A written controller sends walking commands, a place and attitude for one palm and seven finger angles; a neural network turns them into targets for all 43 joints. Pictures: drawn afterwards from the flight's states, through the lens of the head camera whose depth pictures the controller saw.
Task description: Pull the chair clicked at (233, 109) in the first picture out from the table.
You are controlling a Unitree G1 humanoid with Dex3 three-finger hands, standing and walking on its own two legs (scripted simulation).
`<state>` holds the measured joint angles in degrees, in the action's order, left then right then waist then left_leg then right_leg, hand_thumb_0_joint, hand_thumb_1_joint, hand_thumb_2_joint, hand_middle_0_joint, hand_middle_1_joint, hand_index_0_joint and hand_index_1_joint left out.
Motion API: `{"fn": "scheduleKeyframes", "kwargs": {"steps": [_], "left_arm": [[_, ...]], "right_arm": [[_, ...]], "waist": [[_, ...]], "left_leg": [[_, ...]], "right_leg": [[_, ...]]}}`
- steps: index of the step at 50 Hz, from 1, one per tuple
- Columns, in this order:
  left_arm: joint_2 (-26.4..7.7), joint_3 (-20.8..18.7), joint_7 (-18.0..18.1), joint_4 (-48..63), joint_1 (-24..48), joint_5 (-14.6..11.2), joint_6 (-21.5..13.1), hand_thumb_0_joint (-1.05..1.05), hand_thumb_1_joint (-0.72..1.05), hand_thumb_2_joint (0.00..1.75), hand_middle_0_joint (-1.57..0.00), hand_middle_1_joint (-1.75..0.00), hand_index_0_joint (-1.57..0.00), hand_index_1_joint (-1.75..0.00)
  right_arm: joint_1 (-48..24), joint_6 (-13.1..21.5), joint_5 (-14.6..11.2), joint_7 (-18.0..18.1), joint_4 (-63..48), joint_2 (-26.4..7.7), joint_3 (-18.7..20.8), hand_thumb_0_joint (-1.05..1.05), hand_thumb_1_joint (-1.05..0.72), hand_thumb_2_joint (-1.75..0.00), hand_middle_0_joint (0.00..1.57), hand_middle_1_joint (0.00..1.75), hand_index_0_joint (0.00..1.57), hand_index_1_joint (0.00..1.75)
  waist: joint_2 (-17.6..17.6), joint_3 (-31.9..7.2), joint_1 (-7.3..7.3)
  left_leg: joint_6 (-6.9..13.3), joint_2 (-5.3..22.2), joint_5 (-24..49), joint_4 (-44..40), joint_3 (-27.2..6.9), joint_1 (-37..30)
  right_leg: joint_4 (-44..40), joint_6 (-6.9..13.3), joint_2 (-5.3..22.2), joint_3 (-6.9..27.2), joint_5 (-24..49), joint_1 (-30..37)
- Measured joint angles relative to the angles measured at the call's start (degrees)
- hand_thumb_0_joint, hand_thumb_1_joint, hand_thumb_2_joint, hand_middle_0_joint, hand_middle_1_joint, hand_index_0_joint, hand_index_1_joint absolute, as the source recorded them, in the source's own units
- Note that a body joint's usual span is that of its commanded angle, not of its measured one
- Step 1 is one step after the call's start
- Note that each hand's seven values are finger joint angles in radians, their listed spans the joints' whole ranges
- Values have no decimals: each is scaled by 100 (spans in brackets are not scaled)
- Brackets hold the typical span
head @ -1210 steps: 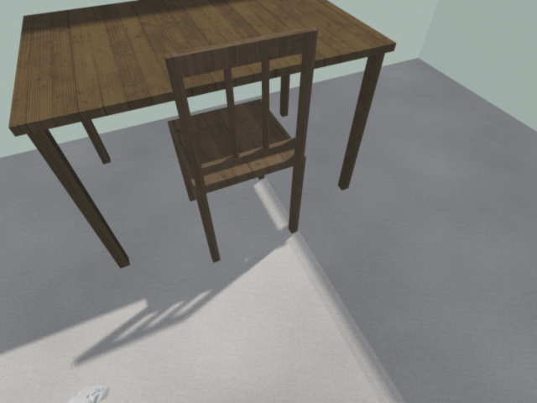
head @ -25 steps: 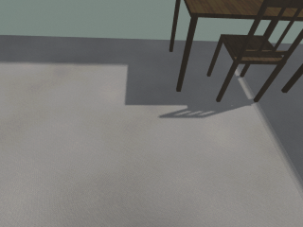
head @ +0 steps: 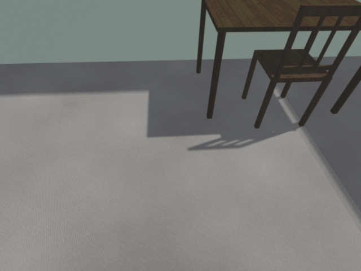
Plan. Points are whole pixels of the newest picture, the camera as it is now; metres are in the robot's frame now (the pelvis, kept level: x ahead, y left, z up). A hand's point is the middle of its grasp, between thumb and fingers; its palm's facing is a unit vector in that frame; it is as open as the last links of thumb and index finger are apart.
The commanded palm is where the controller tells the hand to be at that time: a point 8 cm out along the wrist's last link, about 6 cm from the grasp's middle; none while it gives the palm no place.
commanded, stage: let the arm hang, fingers relaxed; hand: left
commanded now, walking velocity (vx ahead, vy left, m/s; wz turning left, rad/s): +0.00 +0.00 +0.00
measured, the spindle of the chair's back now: (310, 43) +1.36 -0.70 -0.08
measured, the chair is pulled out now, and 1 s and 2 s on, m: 0.00 0.00 0.00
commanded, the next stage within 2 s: look to check the result in 0.10 s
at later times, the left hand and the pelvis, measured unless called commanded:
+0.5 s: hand out of the picture -0.01 +0.15 -0.17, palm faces +0.04 -0.99 -0.16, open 7.4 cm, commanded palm none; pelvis +0.02 +0.00 +0.00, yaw +0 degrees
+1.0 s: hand out of the picture +0.00 +0.15 -0.18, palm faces +0.04 -0.99 -0.15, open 7.4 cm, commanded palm none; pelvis +0.03 +0.00 +0.00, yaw +0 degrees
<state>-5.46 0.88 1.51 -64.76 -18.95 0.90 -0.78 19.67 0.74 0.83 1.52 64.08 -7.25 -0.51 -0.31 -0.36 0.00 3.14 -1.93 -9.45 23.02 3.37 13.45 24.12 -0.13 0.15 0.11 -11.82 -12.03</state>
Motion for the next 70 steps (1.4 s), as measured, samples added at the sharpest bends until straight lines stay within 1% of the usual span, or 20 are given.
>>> {"fn": "scheduleKeyframes", "kwargs": {"steps": [5,18,36,52,57,63,65,67,69,70], "left_arm": [[5,-4,11,-67,0,-14,-17,1,91,90,-20,-30,-20,-30],[-91,-31,40,-131,-12,-35,-22,0,91,90,-20,-30,-20,-30],[-69,-10,56,-101,40,-39,-38,0,91,90,-20,-30,-20,-30],[-79,-26,57,-127,41,-42,-13,0,91,90,-20,-30,-20,-30],[-78,-98,32,-97,25,-37,83,0,91,90,-20,-30,-20,-30],[-163,-262,-63,92,42,2,253,0,91,90,-20,-30,-20,-30],[-213,-319,-89,190,67,23,291,0,91,90,-20,-30,-20,-30],[-248,-366,-108,288,77,41,310,0,91,90,-20,-30,-20,-30],[-276,-402,-125,385,69,49,299,0,91,90,-20,-30,-20,-30],[-267,-414,-123,418,81,58,281,0,91,90,-20,-30,-20,-30]], "right_arm": [[41,34,-12,38,49,4,5,1,-91,-90,20,30,19,30],[-46,53,-27,65,98,50,-27,1,-91,-90,20,30,19,30],[-187,74,-43,75,144,28,-37,1,-91,-90,20,30,19,30],[-137,85,-44,96,178,34,-48,1,-91,-90,20,30,19,30],[-191,42,-34,122,135,26,-13,1,-91,-90,20,30,19,30],[-285,-57,-10,129,-104,-32,119,1,-90,-90,20,30,20,30],[-313,-76,-4,120,-200,-80,169,1,-90,-90,20,30,20,30],[-350,-99,6,100,-284,-158,219,1,-90,-90,20,30,20,30],[-390,-126,16,80,-359,-254,260,1,-90,-90,21,30,20,30],[-424,-148,12,69,-389,-318,286,1,-90,-90,21,30,20,30]], "waist": [[45,37,13],[-19,168,3],[22,163,-20],[27,223,-23],[0,272,-72],[35,370,-87],[56,418,-115],[28,461,-152],[-43,480,-179],[-151,487,-174]], "left_leg": [[-17,13,-28,-33,-19,-65],[-27,15,-87,-88,-31,-193],[-32,16,-181,-96,-35,-325],[-7,-17,-198,-129,-39,-388],[-9,45,-294,18,111,-338],[-19,144,-510,381,446,-141],[-32,173,-587,511,587,-86],[-67,243,-689,668,736,-57],[-136,358,-834,903,859,-3],[-183,475,-921,1062,865,58]], "right_leg": [[-76,13,-15,-15,-9,88],[-174,15,-20,-21,-49,237],[-229,13,-24,-18,-118,391],[-256,-14,8,-20,-142,454],[-95,-9,-46,129,-181,340],[556,42,-142,448,-402,-115],[958,102,-122,421,-537,-336],[1294,125,-82,300,-726,-483],[1234,154,-85,237,-716,-458],[1226,187,-181,226,-735,-460]]}}
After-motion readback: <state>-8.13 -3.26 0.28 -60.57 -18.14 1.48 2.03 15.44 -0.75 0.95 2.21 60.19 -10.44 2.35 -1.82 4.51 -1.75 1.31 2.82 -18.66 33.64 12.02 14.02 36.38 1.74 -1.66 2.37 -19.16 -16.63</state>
